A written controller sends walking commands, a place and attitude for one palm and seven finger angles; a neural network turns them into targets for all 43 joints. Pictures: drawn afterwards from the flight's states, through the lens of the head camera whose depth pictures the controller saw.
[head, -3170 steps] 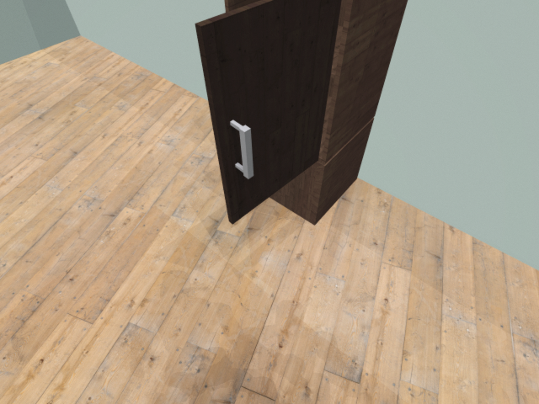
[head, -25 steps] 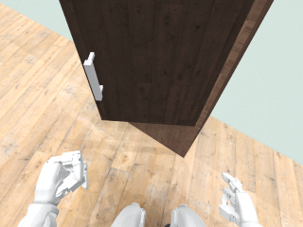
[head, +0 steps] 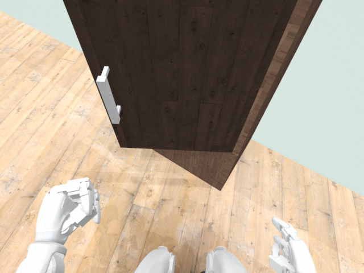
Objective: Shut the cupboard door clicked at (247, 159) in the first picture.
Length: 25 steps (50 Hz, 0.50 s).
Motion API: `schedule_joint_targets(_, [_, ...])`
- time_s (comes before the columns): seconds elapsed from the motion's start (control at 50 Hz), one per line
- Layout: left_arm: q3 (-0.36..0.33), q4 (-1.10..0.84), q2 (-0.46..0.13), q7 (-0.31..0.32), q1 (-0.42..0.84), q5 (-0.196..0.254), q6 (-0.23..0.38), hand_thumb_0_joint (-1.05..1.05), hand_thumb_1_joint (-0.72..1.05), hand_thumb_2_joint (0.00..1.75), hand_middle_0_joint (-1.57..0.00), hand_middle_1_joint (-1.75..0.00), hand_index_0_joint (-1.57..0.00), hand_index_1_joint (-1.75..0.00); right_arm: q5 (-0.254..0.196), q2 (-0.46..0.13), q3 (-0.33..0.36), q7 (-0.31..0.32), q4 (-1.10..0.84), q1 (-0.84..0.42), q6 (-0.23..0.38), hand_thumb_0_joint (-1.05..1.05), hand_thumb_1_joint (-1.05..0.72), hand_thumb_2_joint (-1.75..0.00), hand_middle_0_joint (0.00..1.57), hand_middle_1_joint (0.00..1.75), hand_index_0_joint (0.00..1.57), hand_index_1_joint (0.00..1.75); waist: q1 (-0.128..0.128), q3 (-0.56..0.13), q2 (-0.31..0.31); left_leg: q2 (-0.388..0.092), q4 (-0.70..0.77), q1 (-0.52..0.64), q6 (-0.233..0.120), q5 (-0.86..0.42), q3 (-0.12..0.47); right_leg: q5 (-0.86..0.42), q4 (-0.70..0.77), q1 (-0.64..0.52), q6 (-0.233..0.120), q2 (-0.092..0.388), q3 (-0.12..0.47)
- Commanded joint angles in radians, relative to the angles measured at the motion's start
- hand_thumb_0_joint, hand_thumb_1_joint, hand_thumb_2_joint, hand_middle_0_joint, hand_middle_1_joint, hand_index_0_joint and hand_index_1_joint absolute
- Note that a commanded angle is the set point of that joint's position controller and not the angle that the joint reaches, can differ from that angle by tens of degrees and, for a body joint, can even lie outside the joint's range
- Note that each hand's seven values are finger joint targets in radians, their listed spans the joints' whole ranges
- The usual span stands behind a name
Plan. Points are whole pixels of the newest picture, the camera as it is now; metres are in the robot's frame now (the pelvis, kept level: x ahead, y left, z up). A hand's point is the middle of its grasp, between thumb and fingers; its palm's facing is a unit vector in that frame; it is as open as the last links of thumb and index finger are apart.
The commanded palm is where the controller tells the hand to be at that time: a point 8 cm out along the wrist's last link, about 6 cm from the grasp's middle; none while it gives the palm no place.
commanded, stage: bring the fist close to the handle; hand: left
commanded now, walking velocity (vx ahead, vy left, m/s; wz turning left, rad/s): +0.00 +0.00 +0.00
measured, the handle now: (111, 96) +0.51 +0.23 +0.05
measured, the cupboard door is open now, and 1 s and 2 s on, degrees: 31 31 31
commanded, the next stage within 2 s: push the door shut along its arc in 1.46 s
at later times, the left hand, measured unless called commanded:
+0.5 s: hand (107, 173) +0.30 +0.18 +0.06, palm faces +0.05 -1.00 -0.05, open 3.2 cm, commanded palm +0.27 +0.23 +0.05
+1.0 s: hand (117, 138) +0.38 +0.18 +0.05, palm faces +0.04 -1.00 -0.04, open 3.1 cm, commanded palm +0.36 +0.23 +0.05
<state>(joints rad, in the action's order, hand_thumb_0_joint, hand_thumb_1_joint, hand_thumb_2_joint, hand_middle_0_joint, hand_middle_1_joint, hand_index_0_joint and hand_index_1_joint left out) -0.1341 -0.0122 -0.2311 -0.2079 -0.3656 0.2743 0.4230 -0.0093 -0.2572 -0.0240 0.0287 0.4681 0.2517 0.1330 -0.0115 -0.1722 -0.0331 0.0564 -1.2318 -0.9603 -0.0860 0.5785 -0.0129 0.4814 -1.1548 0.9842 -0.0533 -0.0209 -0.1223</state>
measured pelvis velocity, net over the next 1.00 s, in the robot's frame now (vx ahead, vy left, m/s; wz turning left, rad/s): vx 0.00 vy -0.02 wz -0.01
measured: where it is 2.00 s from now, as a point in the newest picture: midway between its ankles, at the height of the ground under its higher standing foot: outside the picture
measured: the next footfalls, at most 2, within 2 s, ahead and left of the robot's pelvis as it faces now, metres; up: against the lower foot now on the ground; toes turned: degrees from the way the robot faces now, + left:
none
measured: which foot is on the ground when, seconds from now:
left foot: down 0.00-1.00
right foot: down 0.00-1.00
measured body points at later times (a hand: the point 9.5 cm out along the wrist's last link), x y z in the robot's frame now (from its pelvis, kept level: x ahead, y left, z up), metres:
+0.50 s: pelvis +0.00 -0.02 +0.00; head +0.07 -0.02 +0.45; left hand +0.29 +0.23 +0.06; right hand +0.16 -0.26 -0.08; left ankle +0.01 +0.06 -0.64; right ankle +0.04 -0.10 -0.64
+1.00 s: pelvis +0.00 -0.02 +0.01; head +0.10 -0.02 +0.45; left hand +0.38 +0.23 +0.06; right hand +0.12 -0.28 -0.10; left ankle +0.01 +0.06 -0.64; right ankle +0.04 -0.10 -0.64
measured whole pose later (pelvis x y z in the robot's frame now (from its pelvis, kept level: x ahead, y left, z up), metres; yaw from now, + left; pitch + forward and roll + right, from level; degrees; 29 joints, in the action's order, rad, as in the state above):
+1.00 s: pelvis +0.00 -0.02 +0.01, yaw -1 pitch +20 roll -1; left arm -0.26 0.65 -0.32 -0.23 0.34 0.23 0.41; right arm -0.02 -0.27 -0.03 0.04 0.59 0.27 0.08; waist 0.04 -0.15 -0.02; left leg 0.04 -1.17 -0.97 -0.06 0.54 -0.03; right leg 0.45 -1.11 1.01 -0.08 -0.04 -0.10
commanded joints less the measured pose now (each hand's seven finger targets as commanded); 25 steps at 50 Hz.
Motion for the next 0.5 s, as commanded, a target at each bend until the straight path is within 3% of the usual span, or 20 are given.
schedule_joint_targets(0.0, [-0.068, -0.204, -0.127, -0.025, 0.032, 0.013, 0.027, 0.00, 0.90, 0.90, -1.30, -1.50, -1.30, -1.50, -0.013, -0.140, 0.068, 0.018, -0.173, -0.031, 0.049, 0.00, -0.90, -0.90, 0.20, 0.30, 0.20, 0.30, 0.003, -0.222, 0.007, -0.040, 0.244, 0.094, 0.097, -0.243, 0.115, -0.107, 0.143, -0.247, 0.007, -0.006, 0.080])
schedule_joint_targets(0.06, [-0.100, -0.280, -0.149, 0.006, 0.112, 0.023, 0.075, 0.00, 0.90, 0.90, -1.30, -1.50, -1.30, -1.50, -0.005, -0.125, 0.060, 0.024, -0.162, -0.040, 0.056, 0.00, -0.90, -0.90, 0.20, 0.30, 0.20, 0.30, 0.002, -0.247, -0.021, -0.037, 0.229, 0.102, 0.094, -0.260, 0.109, -0.123, 0.137, -0.259, 0.006, -0.006, 0.091])
schedule_joint_targets(0.1, [-0.118, -0.255, -0.165, 0.030, 0.170, 0.011, 0.105, 0.00, 0.90, 0.90, -1.30, -1.50, -1.30, -1.50, 0.002, -0.121, 0.055, 0.025, -0.139, -0.042, 0.059, 0.00, -0.90, -0.90, 0.20, 0.30, 0.20, 0.30, 0.008, -0.221, -0.048, -0.040, 0.216, 0.091, 0.094, -0.248, 0.111, -0.107, 0.127, -0.220, 0.003, -0.008, 0.093])
schedule_joint_targets(0.14, [-0.069, -0.174, -0.118, 0.036, 0.221, -0.003, 0.117, 0.00, 0.90, 0.90, -1.30, -1.50, -1.30, -1.50, 0.004, -0.126, 0.052, 0.021, -0.116, -0.040, 0.061, 0.00, -0.90, -0.90, 0.20, 0.30, 0.20, 0.30, 0.039, -0.166, -0.035, -0.042, 0.210, 0.073, 0.094, -0.199, 0.120, -0.068, 0.125, -0.158, 0.007, -0.008, 0.085])
schedule_joint_targets(0.18, [-0.060, -0.098, -0.116, 0.020, 0.266, -0.006, 0.099, 0.00, 0.90, 0.90, -1.30, -1.50, -1.30, -1.50, 0.001, -0.135, 0.053, 0.020, -0.100, -0.036, 0.061, 0.00, -0.90, -0.90, 0.20, 0.30, 0.20, 0.30, 0.051, -0.167, -0.025, -0.037, 0.197, 0.042, 0.081, -0.166, 0.113, -0.042, 0.137, -0.163, 0.008, -0.005, 0.099])
schedule_joint_targets(0.22, [-0.053, -0.018, -0.117, -0.011, 0.277, -0.005, 0.057, 0.00, 0.90, 0.90, -1.30, -1.50, -1.30, -1.50, -0.008, -0.143, 0.055, 0.020, -0.100, -0.032, 0.056, 0.00, -0.90, -0.90, 0.20, 0.30, 0.20, 0.30, 0.050, -0.180, 0.008, -0.035, 0.200, 0.025, 0.074, -0.144, 0.103, -0.023, 0.162, -0.194, 0.015, 0.003, 0.115])
schedule_joint_targets(0.26, [-0.058, -0.022, -0.138, -0.040, 0.317, 0.000, 0.018, 0.00, 0.90, 0.90, -1.30, -1.50, -1.30, -1.50, -0.017, -0.146, 0.055, 0.024, -0.109, -0.031, 0.053, 0.00, -0.90, -0.90, 0.20, 0.30, 0.20, 0.30, 0.037, -0.233, -0.003, -0.033, 0.202, 0.035, 0.065, -0.165, 0.090, -0.037, 0.184, -0.253, 0.017, 0.009, 0.139])
schedule_joint_targets(0.3, [-0.100, -0.044, -0.175, -0.048, 0.342, 0.012, -0.008, 0.00, 0.90, 0.90, -1.30, -1.50, -1.30, -1.50, -0.020, -0.140, 0.055, 0.026, -0.112, -0.026, 0.049, 0.00, -0.90, -0.90, 0.20, 0.30, 0.20, 0.30, 0.013, -0.304, -0.027, -0.032, 0.211, 0.063, 0.064, -0.226, 0.082, -0.107, 0.181, -0.319, 0.016, 0.010, 0.145])
schedule_joint_targets(0.34, [-0.167, -0.053, -0.223, -0.032, 0.362, 0.024, -0.007, 0.00, 0.90, 0.90, -1.30, -1.50, -1.30, -1.50, -0.021, -0.133, 0.054, 0.027, -0.111, -0.028, 0.043, 0.00, -0.90, -0.90, 0.20, 0.30, 0.20, 0.30, -0.002, -0.320, -0.004, -0.033, 0.212, 0.063, 0.064, -0.279, 0.072, -0.169, 0.184, -0.373, 0.017, 0.011, 0.157])
schedule_joint_targets(0.38, [-0.187, -0.042, -0.238, -0.003, 0.443, 0.025, 0.013, 0.00, 0.90, 0.90, -1.30, -1.50, -1.30, -1.50, -0.014, -0.126, 0.048, 0.028, -0.098, -0.029, 0.041, 0.00, -0.90, -0.90, 0.20, 0.30, 0.20, 0.30, 0.007, -0.306, -0.013, -0.035, 0.202, 0.043, 0.062, -0.286, 0.069, -0.180, 0.179, -0.377, 0.017, 0.010, 0.165])
schedule_joint_targets(0.42, [-0.197, 0.043, -0.220, 0.017, 0.470, 0.022, 0.033, 0.00, 0.90, 0.90, -1.30, -1.50, -1.30, -1.50, -0.011, -0.120, 0.047, 0.024, -0.077, -0.028, 0.039, 0.00, -0.90, -0.90, 0.20, 0.30, 0.20, 0.30, 0.019, -0.250, 0.020, -0.039, 0.194, 0.015, 0.063, -0.261, 0.062, -0.153, 0.190, -0.351, 0.023, 0.015, 0.175])
schedule_joint_targets(0.48, [-0.175, 0.132, -0.195, 0.010, 0.484, 0.016, 0.053, 0.00, 0.90, 0.90, -1.30, -1.50, -1.30, -1.50, -0.011, -0.129, 0.051, 0.017, -0.063, -0.020, 0.035, 0.00, -0.90, -0.90, 0.20, 0.30, 0.20, 0.30, 0.026, -0.237, 0.028, -0.037, 0.190, -0.006, 0.060, -0.255, 0.058, -0.150, 0.195, -0.355, 0.021, 0.020, 0.188])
